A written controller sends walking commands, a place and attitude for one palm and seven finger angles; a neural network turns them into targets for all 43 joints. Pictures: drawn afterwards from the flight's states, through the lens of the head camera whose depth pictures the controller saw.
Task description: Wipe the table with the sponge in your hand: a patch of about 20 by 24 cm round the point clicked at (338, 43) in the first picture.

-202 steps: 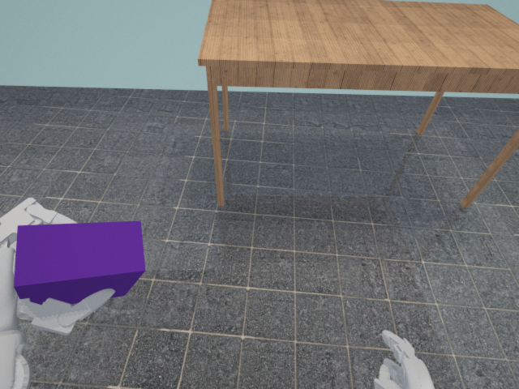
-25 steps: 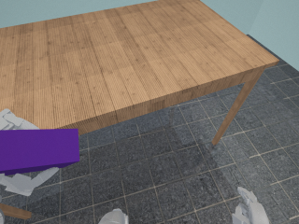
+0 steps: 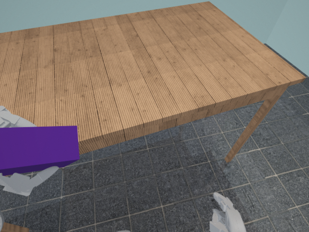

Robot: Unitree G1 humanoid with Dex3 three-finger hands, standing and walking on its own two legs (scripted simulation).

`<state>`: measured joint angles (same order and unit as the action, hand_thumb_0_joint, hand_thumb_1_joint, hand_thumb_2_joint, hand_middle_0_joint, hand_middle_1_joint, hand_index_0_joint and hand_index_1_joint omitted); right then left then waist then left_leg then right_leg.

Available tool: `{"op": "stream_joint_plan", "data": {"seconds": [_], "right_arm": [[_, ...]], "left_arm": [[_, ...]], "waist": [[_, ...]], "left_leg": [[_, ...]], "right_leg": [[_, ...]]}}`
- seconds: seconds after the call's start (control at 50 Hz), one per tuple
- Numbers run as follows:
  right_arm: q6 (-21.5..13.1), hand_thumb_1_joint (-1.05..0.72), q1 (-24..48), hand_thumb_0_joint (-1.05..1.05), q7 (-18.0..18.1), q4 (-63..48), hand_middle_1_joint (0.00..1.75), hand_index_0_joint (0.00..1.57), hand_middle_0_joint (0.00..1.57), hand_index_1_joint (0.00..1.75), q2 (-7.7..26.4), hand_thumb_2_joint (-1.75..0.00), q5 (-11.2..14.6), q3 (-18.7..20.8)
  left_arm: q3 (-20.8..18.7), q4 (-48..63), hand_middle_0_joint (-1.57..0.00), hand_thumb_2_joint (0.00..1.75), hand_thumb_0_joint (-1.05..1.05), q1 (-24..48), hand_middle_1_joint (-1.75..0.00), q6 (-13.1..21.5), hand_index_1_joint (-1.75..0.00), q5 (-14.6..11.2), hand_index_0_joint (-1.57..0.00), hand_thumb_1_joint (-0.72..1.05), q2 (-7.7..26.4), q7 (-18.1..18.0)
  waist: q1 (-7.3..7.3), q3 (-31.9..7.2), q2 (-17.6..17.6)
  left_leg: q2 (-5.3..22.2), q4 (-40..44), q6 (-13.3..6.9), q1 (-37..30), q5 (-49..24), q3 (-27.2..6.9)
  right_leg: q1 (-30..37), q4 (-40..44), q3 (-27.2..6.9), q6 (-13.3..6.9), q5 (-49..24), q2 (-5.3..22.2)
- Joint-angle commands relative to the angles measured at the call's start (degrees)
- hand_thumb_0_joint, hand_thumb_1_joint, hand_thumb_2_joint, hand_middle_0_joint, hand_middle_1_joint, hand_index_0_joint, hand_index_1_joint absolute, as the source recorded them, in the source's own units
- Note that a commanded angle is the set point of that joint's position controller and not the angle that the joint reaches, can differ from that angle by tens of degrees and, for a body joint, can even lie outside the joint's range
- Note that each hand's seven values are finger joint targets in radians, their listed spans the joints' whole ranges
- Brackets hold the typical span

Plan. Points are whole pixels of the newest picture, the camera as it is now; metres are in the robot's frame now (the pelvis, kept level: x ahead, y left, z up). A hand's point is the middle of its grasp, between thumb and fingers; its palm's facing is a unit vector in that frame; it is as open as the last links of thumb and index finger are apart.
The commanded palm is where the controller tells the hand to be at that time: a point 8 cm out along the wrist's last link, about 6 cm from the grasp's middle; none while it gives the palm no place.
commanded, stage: come to a stop and stand still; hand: left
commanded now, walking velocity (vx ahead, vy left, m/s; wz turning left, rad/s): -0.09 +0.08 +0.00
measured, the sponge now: (47, 151) +0.22 +0.22 +0.17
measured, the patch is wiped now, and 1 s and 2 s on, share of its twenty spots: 0.00 0.00 0.00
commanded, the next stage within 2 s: look again from close up in 1.20 s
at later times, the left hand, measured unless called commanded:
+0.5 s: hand out of the picture +0.19 +0.33 +0.21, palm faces +0.57 -0.72 -0.39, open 10.0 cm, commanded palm +0.10 +0.30 +0.18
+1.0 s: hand out of the picture +0.11 +0.30 +0.17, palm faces +0.40 -0.87 -0.29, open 10.0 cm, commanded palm +0.05 +0.34 +0.18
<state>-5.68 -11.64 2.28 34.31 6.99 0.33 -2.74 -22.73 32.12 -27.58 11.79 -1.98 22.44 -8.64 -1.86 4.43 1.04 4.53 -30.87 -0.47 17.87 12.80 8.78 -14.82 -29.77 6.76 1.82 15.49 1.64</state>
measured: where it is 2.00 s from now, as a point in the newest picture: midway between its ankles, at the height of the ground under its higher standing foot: outside the picture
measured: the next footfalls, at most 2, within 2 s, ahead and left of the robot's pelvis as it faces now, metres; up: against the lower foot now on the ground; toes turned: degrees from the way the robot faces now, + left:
left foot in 0.34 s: -0.05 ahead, +0.13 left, +0.00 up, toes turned +0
right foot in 0.80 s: -0.06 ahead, -0.03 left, +0.00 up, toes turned -2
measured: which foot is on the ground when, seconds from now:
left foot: down 0.00-0.04, up 0.06-0.32, down 0.34-1.00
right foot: down 0.00-0.68, up 0.70-0.78, down 0.80-1.00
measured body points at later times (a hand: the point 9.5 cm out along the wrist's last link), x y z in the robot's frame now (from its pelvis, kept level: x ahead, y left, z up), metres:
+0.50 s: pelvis -0.07 +0.02 +0.00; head -0.03 +0.04 +0.44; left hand +0.15 +0.37 +0.23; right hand +0.11 -0.21 -0.08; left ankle -0.03 +0.12 -0.73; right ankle +0.01 -0.10 -0.73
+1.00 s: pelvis -0.12 +0.06 -0.01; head -0.12 +0.08 +0.44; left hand +0.08 +0.34 +0.19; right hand +0.06 -0.18 -0.06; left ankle -0.09 +0.13 -0.74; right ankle -0.05 -0.07 -0.73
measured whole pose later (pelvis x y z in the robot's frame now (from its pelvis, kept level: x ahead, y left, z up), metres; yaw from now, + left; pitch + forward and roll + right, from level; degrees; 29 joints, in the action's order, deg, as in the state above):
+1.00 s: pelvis -0.12 +0.06 -0.01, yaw -1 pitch -2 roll -2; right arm -9.3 -12.4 0.9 33.9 13.6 0.8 -0.4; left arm -19.0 25.3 -19.0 12.0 -1.1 18.1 -5.5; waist -1.8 1.0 -0.8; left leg -1.9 -34.2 -2.4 15.7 17.0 1.8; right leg -18.6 -32.7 1.2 -0.5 14.4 -0.5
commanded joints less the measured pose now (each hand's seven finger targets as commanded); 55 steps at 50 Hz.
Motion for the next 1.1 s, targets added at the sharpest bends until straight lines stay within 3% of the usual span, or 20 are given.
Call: {"op": "stream_joint_plan", "data": {"seconds": [0.0,0.04,0.08,0.22,0.3,0.32,0.34,0.36,0.42,0.46,0.52,0.58,0.66,0.7,0.76,0.82,0.86,0.92,0.96,1.08], "right_arm": [[-1.8,-0.9,2.7,0.0,1.3,-8.3,0.3,0.2,0.2,0.3,9.0,-0.9,0.2,3.9],[-1.9,-0.9,4.0,0.0,1.2,-8.6,0.3,0.2,0.2,0.3,9.1,-0.9,0.8,4.3],[-1.3,-0.9,5.4,0.0,1.3,-8.8,0.3,0.2,0.2,0.3,8.8,-0.9,0.3,3.7],[1.3,-0.9,6.3,0.0,2.2,-10.7,0.3,0.2,0.2,0.3,8.7,-0.9,-0.5,3.8],[2.2,-0.9,3.5,0.0,2.3,-10.5,0.3,0.2,0.2,0.3,9.9,-0.9,-0.5,4.9],[-4.1,-0.9,-3.6,0.0,2.6,-9.8,0.3,0.2,0.2,0.3,11.7,-0.9,-3.1,7.1],[-4.7,-0.9,-1.8,0.0,2.1,-6.1,0.3,0.2,0.2,0.3,11.0,-0.9,-0.5,7.8],[-4.9,-0.9,-0.6,0.0,0.7,-7.5,0.3,0.2,0.2,0.3,10.5,-0.9,-0.3,6.9],[-5.7,-0.9,0.7,0.0,-2.3,-9.4,0.3,0.2,0.2,0.3,12.2,-0.9,1.2,6.0],[-6.8,-0.9,1.3,0.0,-4.1,-10.8,0.3,0.2,0.2,0.3,11.5,-0.9,1.8,5.9],[-7.1,-0.9,2.2,0.0,-4.3,-12.6,0.3,0.2,0.2,0.3,12.0,-0.9,2.2,5.2],[-6.7,-0.9,4.2,0.0,-2.6,-13.2,0.3,0.2,0.2,0.3,11.7,-0.9,1.4,4.1],[-6.3,-0.9,4.0,0.0,-1.2,-13.2,0.3,0.2,0.2,0.3,10.7,-0.9,0.9,4.0],[-6.5,-0.9,3.1,0.0,-1.7,-12.8,0.3,0.2,0.2,0.3,10.2,-0.9,0.9,4.5],[-7.2,-0.9,3.9,0.0,-2.3,-12.4,0.3,0.2,0.2,0.3,9.8,-0.9,0.6,3.6],[-7.4,-0.9,3.5,0.0,-2.1,-10.9,0.3,0.2,0.2,0.3,10.2,-0.9,0.1,3.5],[-6.3,-0.9,1.9,0.0,-2.1,-9.4,0.3,0.2,0.2,0.3,10.3,-0.9,0.4,3.9],[-5.9,-0.9,2.5,0.0,-1.3,-8.1,0.3,0.2,0.2,0.3,10.8,-0.9,0.6,3.3],[-6.2,-0.9,2.7,0.0,-0.6,-8.6,0.3,0.2,0.2,0.3,12.7,-0.9,0.6,3.9],[-5.3,-0.9,4.9,0.0,-1.0,-12.1,0.3,0.2,0.2,0.3,11.2,-0.9,-0.7,4.1]], "left_arm": [[-3.6,6.5,-1.2,1.3,0.0,5.7,-1.6,2.3,-1.6,0.5,-1.2,0.1,7.5,-1.5],[-2.6,6.7,-1.2,1.3,0.0,6.8,-1.6,1.1,-1.6,-0.1,-1.2,0.1,7.8,-1.4],[-4.4,8.5,-1.2,1.3,0.0,5.7,-1.6,1.2,-1.6,0.4,-1.2,0.1,9.2,-1.6],[-8.6,12.9,-1.2,1.3,0.0,-3.0,-1.6,3.0,-1.6,0.5,-1.2,0.1,10.4,-2.7],[-7.2,12.7,-1.2,1.3,0.0,-3.4,-1.6,2.7,-1.6,0.1,-1.2,0.1,8.7,-2.7],[-38.3,17.3,-1.2,1.3,0.0,55.7,-1.6,8.5,-1.6,6.5,-1.2,0.1,50.8,-1.9],[-28.0,-2.1,-1.2,1.3,0.0,43.3,-1.6,7.5,-1.6,2.4,-1.2,0.1,34.6,-0.6],[-14.8,-9.9,-1.2,1.3,0.0,22.9,-1.6,6.0,-1.6,1.3,-1.2,0.1,18.9,1.2],[-2.1,-6.5,-1.2,1.3,0.0,16.4,-1.6,5.7,-1.6,0.2,-1.2,0.1,7.6,3.5],[4.9,0.9,-1.2,1.3,0.0,12.7,-1.6,5.3,-1.6,0.1,-1.2,0.1,0.6,4.2],[2.1,5.7,-1.2,1.3,0.0,9.3,-1.6,3.7,-1.6,0.7,-1.2,0.1,4.3,2.8],[-6.5,5.9,-1.2,1.3,0.0,11.8,-1.6,3.5,-1.6,1.1,-1.2,0.1,11.1,1.2],[-8.3,5.8,-1.2,1.3,0.0,20.8,-1.6,3.2,-1.6,1.7,-1.2,0.1,10.7,0.5],[-7.5,3.2,-1.2,1.3,0.0,22.9,-1.6,3.1,-1.6,1.9,-1.2,0.1,10.8,1.0],[-4.8,3.4,-1.2,1.3,0.0,21.8,-1.6,3.6,-1.6,1.8,-1.2,0.1,9.1,2.0],[-0.8,3.5,-1.2,1.3,0.0,16.9,-1.6,3.3,-1.6,1.0,-1.2,0.1,6.2,2.9],[2.5,2.4,-1.2,1.3,0.0,15.4,-1.6,1.6,-1.6,0.8,-1.2,0.1,3.3,3.1],[0.0,0.5,-1.2,1.3,0.0,15.2,-1.6,1.6,-1.6,0.3,-1.2,0.1,5.0,2.1],[-1.8,0.6,-1.2,1.3,0.0,15.5,-1.6,2.8,-1.6,0.9,-1.2,0.1,5.7,1.5],[-5.7,11.6,-1.2,1.3,0.0,12.4,-1.6,4.7,-1.6,0.9,-1.2,0.1,9.6,1.4]], "waist": [[3.25,-14.4,-4.1],[2.17,-12.8,-14.4],[1.53,-12.8,-11.9],[0.76,-14.6,-7.4],[2.55,-15.4,-3.3],[-1.86,-4.0,-4.1],[-0.45,-8.9,5.6],[-0.01,-9.8,5.8],[-0.37,-10.5,19.3],[-0.5,-10.0,13.1],[-0.69,-9.2,-3.3],[-0.46,-6.6,-9.3],[0.22,-3.1,11.9],[-0.17,-4.7,16.0],[-0.43,-6.3,6.9],[0.33,-4.9,-10.4],[1.41,-4.7,-13.7],[2.42,-4.3,-1.6],[1.49,-3.0,14.0],[0.42,-8.3,9.9]], "left_leg": [[3.4,-4.3,1.5,-1.9,-5.3,-3.4],[-2.5,-15.5,2.9,4.2,14.0,-5.0],[-2.3,-23.4,2.5,7.3,16.6,-8.5],[-3.2,-9.9,2.5,4.9,11.1,-5.7],[-2.1,6.1,2.1,-6.7,-5.2,-5.2],[-2.9,3.5,2.3,8.1,-6.9,-2.0],[1.6,4.9,1.1,-2.2,-11.1,-7.6],[1.4,5.3,0.6,-6.6,-14.2,-7.5],[3.3,8.6,-1.2,-4.6,-13.6,-10.1],[4.9,10.4,-2.3,-2.3,-8.3,-10.7],[3.7,12.3,-2.1,6.4,12.2,-10.7],[1.6,13.3,-1.4,5.3,20.8,-10.3],[5.9,23.5,-3.1,16.9,33.7,-12.2],[4.9,21.7,-3.0,16.8,31.5,-9.3],[1.3,13.3,-1.7,9.1,24.8,-7.3],[-6.3,-11.3,0.6,-4.5,11.0,-6.0],[-5.8,-20.1,0.9,-8.1,7.8,-8.4],[-4.8,2.1,0.7,-9.3,6.5,-9.2],[3.1,19.5,-1.4,-1.2,13.0,-22.2],[5.4,17.3,1.1,-7.6,-6.8,-22.0]], "right_leg": [[9.6,6.2,-12.6,-3.6,-33.0,10.6],[9.9,7.0,-19.1,-8.6,-45.8,18.0],[10.6,6.1,-17.1,-9.9,-46.2,20.0],[14.4,4.1,-11.7,-9.3,-43.5,16.3],[8.7,0.6,-9.0,-5.1,-27.7,11.4],[3.8,1.7,-11.9,-4.1,-26.1,6.4],[2.3,-1.1,-10.2,-7.9,-20.0,10.5],[-0.8,-2.4,-12.9,-7.2,-19.4,7.2],[3.1,-4.1,-5.8,-3.4,-5.4,2.5],[5.6,-4.9,-3.7,-2.8,-1.9,1.1],[10.3,-2.4,-4.6,-2.3,1.3,0.7],[4.5,3.2,-6.4,-2.1,10.3,0.9],[12.2,-9.2,-2.7,-1.7,5.0,-2.8],[14.3,-10.6,-1.7,-2.1,3.5,-3.5],[12.1,1.9,-4.0,-3.3,5.6,-1.8],[-8.8,21.3,-25.2,-9.7,21.8,9.7],[-17.0,21.3,-25.9,-12.6,25.0,13.8],[-13.3,9.2,-13.4,-6.4,17.6,5.1],[-5.5,-7.0,-6.8,-2.6,7.9,-3.3],[1.4,-1.3,-6.5,-2.5,2.1,-2.6]]}}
